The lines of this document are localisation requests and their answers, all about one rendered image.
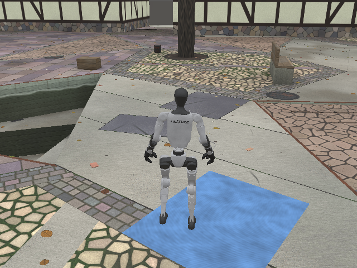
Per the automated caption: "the left robot hand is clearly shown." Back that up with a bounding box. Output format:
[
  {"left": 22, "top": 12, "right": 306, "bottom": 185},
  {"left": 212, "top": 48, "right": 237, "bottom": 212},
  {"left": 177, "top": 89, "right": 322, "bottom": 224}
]
[{"left": 144, "top": 151, "right": 157, "bottom": 163}]

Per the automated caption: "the humanoid robot head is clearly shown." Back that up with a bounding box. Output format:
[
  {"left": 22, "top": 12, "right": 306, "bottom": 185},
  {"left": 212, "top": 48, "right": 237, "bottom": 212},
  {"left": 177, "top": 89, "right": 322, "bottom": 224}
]
[{"left": 171, "top": 88, "right": 190, "bottom": 115}]

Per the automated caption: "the robot right forearm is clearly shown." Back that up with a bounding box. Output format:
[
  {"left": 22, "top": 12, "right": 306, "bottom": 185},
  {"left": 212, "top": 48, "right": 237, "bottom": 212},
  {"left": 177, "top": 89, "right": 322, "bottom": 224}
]
[{"left": 202, "top": 135, "right": 213, "bottom": 155}]

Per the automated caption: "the left robot upper arm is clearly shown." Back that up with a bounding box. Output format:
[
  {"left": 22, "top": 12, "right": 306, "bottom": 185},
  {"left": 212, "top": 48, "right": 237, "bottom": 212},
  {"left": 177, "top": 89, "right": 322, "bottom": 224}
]
[{"left": 152, "top": 112, "right": 169, "bottom": 142}]

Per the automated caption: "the right robot hand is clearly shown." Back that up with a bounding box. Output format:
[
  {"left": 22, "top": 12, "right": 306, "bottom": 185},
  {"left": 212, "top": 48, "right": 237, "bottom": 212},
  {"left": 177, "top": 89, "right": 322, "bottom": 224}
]
[{"left": 202, "top": 152, "right": 215, "bottom": 165}]

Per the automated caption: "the robot right shin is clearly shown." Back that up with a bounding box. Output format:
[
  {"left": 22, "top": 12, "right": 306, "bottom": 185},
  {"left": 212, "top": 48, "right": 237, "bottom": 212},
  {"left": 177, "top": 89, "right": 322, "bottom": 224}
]
[{"left": 188, "top": 186, "right": 196, "bottom": 222}]

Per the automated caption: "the right robot upper arm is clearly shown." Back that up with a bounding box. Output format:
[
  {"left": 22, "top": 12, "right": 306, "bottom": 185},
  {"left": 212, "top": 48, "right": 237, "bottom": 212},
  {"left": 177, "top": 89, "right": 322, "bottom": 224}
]
[{"left": 192, "top": 113, "right": 208, "bottom": 144}]

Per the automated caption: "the robot left forearm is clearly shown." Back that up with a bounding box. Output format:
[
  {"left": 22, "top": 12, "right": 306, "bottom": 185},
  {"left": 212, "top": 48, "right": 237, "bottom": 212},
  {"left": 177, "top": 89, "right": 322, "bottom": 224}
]
[{"left": 146, "top": 133, "right": 157, "bottom": 154}]

